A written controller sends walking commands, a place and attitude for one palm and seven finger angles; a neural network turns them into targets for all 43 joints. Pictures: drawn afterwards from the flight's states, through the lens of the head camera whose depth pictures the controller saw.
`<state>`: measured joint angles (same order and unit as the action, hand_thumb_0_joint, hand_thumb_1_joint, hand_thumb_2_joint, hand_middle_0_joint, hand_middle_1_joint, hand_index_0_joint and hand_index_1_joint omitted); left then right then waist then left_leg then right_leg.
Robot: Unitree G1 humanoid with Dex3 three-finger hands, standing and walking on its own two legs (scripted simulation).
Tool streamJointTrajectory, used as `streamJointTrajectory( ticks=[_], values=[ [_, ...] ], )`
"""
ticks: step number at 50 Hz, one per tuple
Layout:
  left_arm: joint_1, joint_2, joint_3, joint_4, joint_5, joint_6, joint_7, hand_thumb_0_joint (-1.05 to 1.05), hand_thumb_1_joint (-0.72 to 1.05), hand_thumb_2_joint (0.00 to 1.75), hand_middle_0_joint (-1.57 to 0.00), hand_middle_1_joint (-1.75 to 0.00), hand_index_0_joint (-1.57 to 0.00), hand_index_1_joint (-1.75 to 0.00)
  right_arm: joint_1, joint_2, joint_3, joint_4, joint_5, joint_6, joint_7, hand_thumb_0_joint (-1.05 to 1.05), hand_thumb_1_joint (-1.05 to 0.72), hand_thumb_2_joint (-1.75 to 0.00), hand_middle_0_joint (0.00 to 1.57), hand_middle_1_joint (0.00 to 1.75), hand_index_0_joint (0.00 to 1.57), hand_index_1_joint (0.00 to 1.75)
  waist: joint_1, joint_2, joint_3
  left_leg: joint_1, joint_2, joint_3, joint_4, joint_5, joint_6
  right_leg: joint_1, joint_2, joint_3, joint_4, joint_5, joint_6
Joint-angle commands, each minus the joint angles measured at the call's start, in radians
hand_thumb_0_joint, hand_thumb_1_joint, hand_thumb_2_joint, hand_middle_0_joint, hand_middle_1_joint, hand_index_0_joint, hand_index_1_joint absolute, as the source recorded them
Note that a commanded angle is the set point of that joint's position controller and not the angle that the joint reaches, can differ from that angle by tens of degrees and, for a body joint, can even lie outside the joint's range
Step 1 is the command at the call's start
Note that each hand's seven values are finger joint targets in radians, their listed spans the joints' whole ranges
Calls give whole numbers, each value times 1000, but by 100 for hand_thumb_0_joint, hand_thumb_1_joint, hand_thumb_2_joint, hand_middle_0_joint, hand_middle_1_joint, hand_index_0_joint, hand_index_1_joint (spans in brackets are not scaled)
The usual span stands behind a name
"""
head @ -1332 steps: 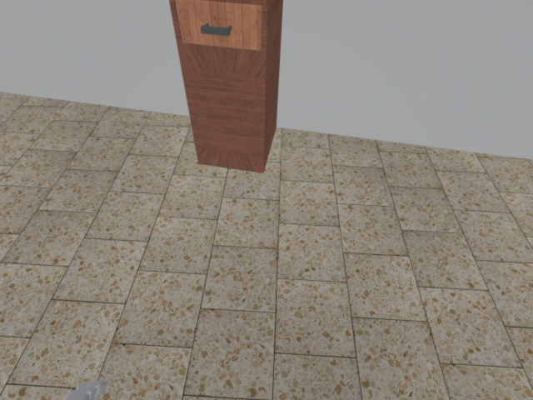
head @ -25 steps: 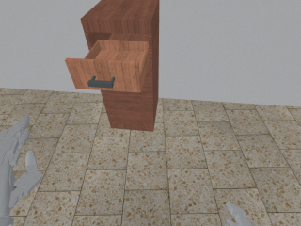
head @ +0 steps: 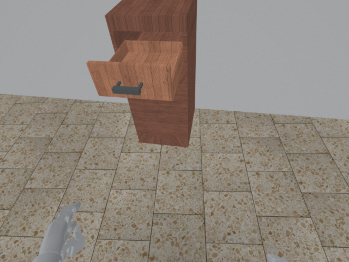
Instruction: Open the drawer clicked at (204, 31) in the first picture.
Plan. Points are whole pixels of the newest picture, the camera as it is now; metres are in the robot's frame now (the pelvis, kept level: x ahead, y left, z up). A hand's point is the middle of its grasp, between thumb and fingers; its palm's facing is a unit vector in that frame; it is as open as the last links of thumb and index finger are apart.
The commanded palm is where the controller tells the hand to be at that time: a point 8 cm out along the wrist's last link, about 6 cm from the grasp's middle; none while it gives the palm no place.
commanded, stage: let the arm hang, fingers relaxed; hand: left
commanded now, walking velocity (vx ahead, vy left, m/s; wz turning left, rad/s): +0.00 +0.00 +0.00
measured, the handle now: (128, 87) +0.73 +0.22 +0.00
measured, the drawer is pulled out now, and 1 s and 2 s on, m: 0.30 0.30 0.30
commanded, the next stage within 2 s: look to check the result in 0.94 s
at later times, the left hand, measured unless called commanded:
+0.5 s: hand out of the picture +0.01 +0.24 -0.16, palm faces -0.01 -0.96 -0.28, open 7.3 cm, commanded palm none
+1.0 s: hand out of the picture +0.07 +0.23 -0.16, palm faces -0.06 -0.97 -0.25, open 7.4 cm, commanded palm none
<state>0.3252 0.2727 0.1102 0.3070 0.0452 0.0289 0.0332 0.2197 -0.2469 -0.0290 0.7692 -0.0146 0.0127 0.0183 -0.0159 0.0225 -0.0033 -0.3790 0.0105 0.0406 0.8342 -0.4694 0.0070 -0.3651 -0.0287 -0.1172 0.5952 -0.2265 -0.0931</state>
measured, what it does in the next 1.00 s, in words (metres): steps on the spot: left foot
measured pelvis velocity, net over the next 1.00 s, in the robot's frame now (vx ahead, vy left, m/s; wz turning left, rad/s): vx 0.01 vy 0.04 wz -0.07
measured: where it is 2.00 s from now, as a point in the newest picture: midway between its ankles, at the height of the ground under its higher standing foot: outside the picture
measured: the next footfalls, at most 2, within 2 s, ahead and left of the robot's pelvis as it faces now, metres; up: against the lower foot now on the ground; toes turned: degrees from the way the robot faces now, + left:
left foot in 0.08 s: +0.05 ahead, +0.15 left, +0.00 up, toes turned -1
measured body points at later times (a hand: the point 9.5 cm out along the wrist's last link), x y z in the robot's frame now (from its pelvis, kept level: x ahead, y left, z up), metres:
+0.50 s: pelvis +0.00 +0.03 +0.01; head +0.01 +0.02 +0.46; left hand +0.01 +0.29 -0.14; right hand -0.05 -0.18 -0.15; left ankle +0.01 +0.15 -0.73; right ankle +0.06 -0.06 -0.73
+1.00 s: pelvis +0.01 +0.04 +0.01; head +0.03 +0.03 +0.46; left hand +0.07 +0.28 -0.14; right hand +0.00 -0.20 -0.15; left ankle +0.01 +0.15 -0.73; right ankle +0.06 -0.06 -0.73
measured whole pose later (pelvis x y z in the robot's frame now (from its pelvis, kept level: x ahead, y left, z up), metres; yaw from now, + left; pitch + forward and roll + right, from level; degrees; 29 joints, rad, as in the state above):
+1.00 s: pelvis +0.01 +0.04 +0.01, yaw -4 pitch -2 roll +1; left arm 0.19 0.19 0.03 1.12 0.01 0.00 0.02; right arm 0.25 -0.19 -0.02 1.09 -0.02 0.00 -0.03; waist -0.01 0.01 0.08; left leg -0.12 0.00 0.06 0.38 -0.23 0.01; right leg -0.23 0.00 -0.05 0.38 -0.12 -0.03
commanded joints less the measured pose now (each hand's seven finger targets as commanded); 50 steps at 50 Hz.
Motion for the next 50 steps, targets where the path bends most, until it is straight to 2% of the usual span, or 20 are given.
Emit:
streamJointTrajectory(
  ticks=[1, 2, 3, 4, 5, 6, 7, 8, 9, 11, 13, 17, 19, 23, 28, 29, 34, 39, 41, 50],
  values=[
    [-21, 125, -19, 150, -13, -20, -12, 0, 90, 90, -20, -30, -20, -30, 100, -40, -11, -49, -4, 7, -5, 0, -90, -90, 20, 30, 20, 30, -23, -169, 10, 140, -29, 4, -299, 126, 10, 43, -157, 245, -264, 0, -17],
    [-29, 113, -28, 203, -19, -20, -14, 0, 90, 90, -20, -30, -20, -30, 117, -54, -11, -27, -5, 2, -9, 0, -90, -90, 20, 30, 20, 30, -27, -105, -1, 194, 3, -53, -376, 207, 25, 19, -131, 235, -225, -60, 18],
    [-28, 96, -38, 246, -24, -17, -17, 0, 90, 90, -20, -30, -20, -30, 108, -79, -12, -18, -8, -5, -14, 0, -90, -90, 20, 30, 20, 30, -7, 48, -11, 173, 77, -145, -430, 231, 53, 21, -69, 198, -181, -109, 56],
    [-30, 75, -47, 291, -29, -18, -19, 0, 90, 90, -20, -30, -20, -30, 69, -98, -5, -12, -17, -10, -22, 0, -90, -90, 20, 30, 20, 30, 14, 120, -8, 82, 143, -203, -470, 220, 85, 94, -30, 162, -168, -57, 84],
    [-28, 77, -51, 331, -28, -20, -18, 0, 90, 90, -20, -30, -20, -30, 32, -105, 2, -9, -21, -10, -28, 0, -90, -90, 20, 30, 20, 30, 33, 100, -17, -3, 152, -208, -475, 167, 91, 192, -21, 160, -181, -24, 95],
    [-25, 80, -49, 379, -22, -22, -15, 0, 90, 90, -20, -30, -20, -30, 25, -89, 6, 12, -19, -7, -29, 0, -90, -90, 20, 30, 20, 30, 40, 69, -22, -40, 101, -161, -460, 86, 63, 233, -33, 201, -231, -84, 91],
    [-24, 93, -48, 437, -23, -23, -14, 0, 90, 90, -20, -30, -20, -30, 49, -62, 8, 45, -12, -8, -30, 0, -90, -90, 20, 30, 20, 30, 33, 108, -17, -5, 52, -109, -443, 93, 38, 216, -65, 231, -257, -119, 62],
    [-24, 99, -48, 476, -25, -23, -14, 0, 90, 90, -20, -30, -20, -30, 80, -47, 11, 68, -6, -5, -35, 0, -90, -90, 20, 30, 20, 30, 25, 88, 3, 42, 45, -91, -433, 113, 28, 179, -71, 233, -286, -137, 52],
    [-22, 69, -41, 500, -26, -25, -13, 0, 90, 90, -20, -30, -20, -30, 112, -31, 9, 94, -12, -3, -39, 0, -90, -90, 20, 30, 20, 30, 19, 110, -6, 63, 49, -86, -436, 101, 28, 177, -71, 230, -307, -144, 46],
    [-30, 72, -51, 560, -29, -27, -13, 0, 90, 90, -20, -30, -20, -30, 145, -18, 13, 133, -11, 0, -41, 0, -90, -90, 20, 30, 20, 30, 16, 116, 9, 67, 53, -87, -459, 102, 28, 175, -69, 217, -315, -134, 43],
    [-31, 70, -52, 606, -29, -30, -12, 0, 90, 90, -20, -30, -20, -30, 173, -14, 9, 161, -8, 2, -44, 0, -90, -90, 20, 30, 20, 30, 14, 51, 24, 84, 61, -90, -470, 123, 27, 172, -67, 208, -329, -122, 39],
    [-37, 61, -54, 674, -30, -29, -10, 0, 90, 90, -20, -30, -20, -30, 214, -17, 4, 214, -8, 3, -48, 0, -90, -90, 20, 30, 20, 30, 8, -21, 63, 90, 63, -91, -495, 101, 31, 145, -66, 199, -351, -173, 40],
    [-38, 55, -55, 699, -30, -29, -8, 0, 90, 90, -20, -30, -20, -30, 227, -5, 4, 236, -9, 2, -48, 0, -90, -90, 20, 30, 20, 30, 7, 0, 81, 93, 68, -93, -511, 110, 34, 132, -63, 187, -340, -161, 39],
    [-31, 53, -54, 734, -28, -29, -5, 0, 90, 90, -20, -30, -20, -30, 222, -10, 1, 257, -7, -2, -50, 0, -90, -90, 20, 30, 20, 30, 13, -16, 101, 76, 77, -103, -538, 92, 39, 136, -52, 180, -322, -145, 40],
    [-33, 52, -56, 755, -28, -35, -4, 0, 90, 90, -20, -30, -20, -30, 204, -17, -2, 273, -5, -12, -51, 0, -90, -90, 20, 30, 20, 30, 18, 7, 83, 87, 88, -109, -558, 116, 41, 161, -47, 176, -292, -73, 42],
    [-42, 52, -57, 757, -29, -34, -3, 0, 90, 90, -20, -30, -20, -30, 202, -15, -1, 277, -7, -13, -51, 0, -90, -90, 20, 30, 20, 30, 15, -18, 95, 81, 90, -113, -560, 119, 41, 161, -48, 174, -288, -63, 42],
    [-59, 46, -60, 765, -28, -36, -2, 0, 90, 90, -20, -30, -20, -30, 171, -18, -3, 285, -5, -16, -53, 0, -90, -90, 20, 30, 20, 30, 13, -3, 131, 93, 92, -108, -568, 143, 39, 143, -51, 178, -285, -36, 42],
    [-79, 58, -55, 763, -27, -43, -2, 0, 90, 90, -20, -30, -20, -30, 150, -30, -6, 288, -3, -21, -52, 0, -90, -90, 20, 30, 20, 30, 11, -20, 85, 138, 90, -99, -555, 209, 37, 172, -58, 182, -281, 16, 43],
    [-90, 63, -55, 763, -28, -46, -3, 0, 90, 90, -20, -30, -20, -30, 138, -39, -6, 290, -3, -23, -52, 0, -90, -90, 20, 30, 20, 30, 8, 1, 63, 159, 91, -93, -551, 239, 34, 182, -61, 185, -278, 44, 42],
    [-128, 87, -56, 772, -29, -53, -5, 0, 90, 90, -20, -30, -20, -30, 80, -73, -11, 295, -1, -22, -54, 0, -90, -90, 20, 30, 20, 30, 3, 3, 54, 211, 94, -81, -547, 304, 26, 195, -72, 191, -290, 124, 41]
  ],
)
